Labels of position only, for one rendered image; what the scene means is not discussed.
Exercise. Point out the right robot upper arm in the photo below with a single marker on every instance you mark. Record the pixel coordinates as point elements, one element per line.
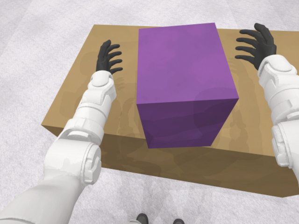
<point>285,145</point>

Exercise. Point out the pedestal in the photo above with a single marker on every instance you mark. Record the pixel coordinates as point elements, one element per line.
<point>241,157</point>

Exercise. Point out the carton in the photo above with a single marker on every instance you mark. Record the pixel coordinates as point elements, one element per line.
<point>185,90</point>

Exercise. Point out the robot left foot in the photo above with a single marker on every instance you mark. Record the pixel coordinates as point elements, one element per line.
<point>142,218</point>

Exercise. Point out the robot left hand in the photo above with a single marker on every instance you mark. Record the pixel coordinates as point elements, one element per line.
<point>104,58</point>

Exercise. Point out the robot right forearm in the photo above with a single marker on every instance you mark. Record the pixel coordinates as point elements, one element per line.
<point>280,82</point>

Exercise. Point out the left robot upper arm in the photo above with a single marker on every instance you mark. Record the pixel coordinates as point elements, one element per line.
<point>70,166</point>

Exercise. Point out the robot right hand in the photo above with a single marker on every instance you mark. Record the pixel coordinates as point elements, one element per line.
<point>264,45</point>

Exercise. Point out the robot left forearm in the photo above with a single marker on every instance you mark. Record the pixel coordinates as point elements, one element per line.
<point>92,112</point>

